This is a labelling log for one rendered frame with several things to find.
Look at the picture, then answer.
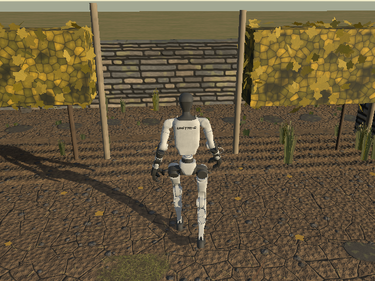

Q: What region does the right robot foot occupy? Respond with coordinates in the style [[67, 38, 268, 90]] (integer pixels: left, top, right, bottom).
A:
[[197, 237, 206, 248]]

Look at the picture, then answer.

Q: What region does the robot right shin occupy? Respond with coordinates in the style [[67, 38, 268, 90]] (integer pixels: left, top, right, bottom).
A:
[[197, 199, 206, 240]]

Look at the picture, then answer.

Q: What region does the left robot forearm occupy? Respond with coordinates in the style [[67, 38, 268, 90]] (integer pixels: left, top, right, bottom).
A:
[[152, 142, 165, 169]]

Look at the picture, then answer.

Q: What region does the right robot forearm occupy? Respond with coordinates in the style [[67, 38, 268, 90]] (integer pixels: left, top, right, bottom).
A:
[[210, 140, 221, 160]]

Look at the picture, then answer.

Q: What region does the robot left hand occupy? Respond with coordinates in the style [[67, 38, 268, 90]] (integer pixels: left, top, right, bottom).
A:
[[151, 167, 165, 182]]

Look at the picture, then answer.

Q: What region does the right robot upper arm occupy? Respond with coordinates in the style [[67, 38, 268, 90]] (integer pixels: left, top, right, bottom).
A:
[[199, 118, 215, 149]]

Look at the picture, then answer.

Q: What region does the robot right hand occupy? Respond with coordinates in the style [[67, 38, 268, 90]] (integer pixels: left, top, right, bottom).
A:
[[208, 157, 221, 168]]

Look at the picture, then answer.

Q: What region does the left robot upper arm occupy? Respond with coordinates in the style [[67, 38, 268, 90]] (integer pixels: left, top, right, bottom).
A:
[[159, 118, 174, 151]]

